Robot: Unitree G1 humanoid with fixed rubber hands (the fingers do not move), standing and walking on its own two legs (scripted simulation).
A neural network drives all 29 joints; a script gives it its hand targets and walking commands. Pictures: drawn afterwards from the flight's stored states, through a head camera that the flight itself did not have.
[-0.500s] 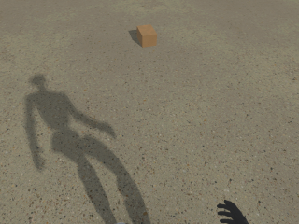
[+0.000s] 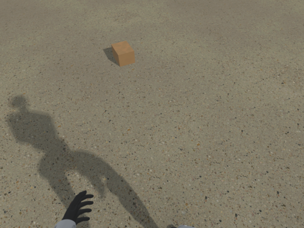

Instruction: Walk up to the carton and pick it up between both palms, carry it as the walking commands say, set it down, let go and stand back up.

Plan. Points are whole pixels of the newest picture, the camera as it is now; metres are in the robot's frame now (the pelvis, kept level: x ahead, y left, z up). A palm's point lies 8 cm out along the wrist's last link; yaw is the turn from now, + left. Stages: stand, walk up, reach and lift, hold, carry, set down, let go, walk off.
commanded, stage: walk up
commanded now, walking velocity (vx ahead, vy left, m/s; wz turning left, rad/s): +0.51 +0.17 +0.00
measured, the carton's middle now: (123, 53) +1.97 +0.13 -0.68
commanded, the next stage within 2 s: none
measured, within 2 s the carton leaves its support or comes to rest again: neither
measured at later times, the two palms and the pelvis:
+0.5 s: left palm out of the picture +0.11 +0.30 -0.12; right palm (187, 141) +0.41 -0.16 -0.10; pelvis +0.23 +0.06 +0.00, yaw +0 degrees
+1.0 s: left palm (81, 99) +0.66 +0.25 -0.10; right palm (200, 159) +0.35 -0.19 -0.13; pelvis +0.47 +0.03 +0.00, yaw +0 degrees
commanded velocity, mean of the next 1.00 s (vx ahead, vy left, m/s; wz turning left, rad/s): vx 0.50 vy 0.06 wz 0.00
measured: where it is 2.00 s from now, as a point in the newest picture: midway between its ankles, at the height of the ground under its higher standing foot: (131, 130)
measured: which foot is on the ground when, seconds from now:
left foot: down 0.00-0.00, up 0.02-0.48, down 0.50-1.00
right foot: down 0.00-0.48, up 0.50-0.98, down 1.00-1.00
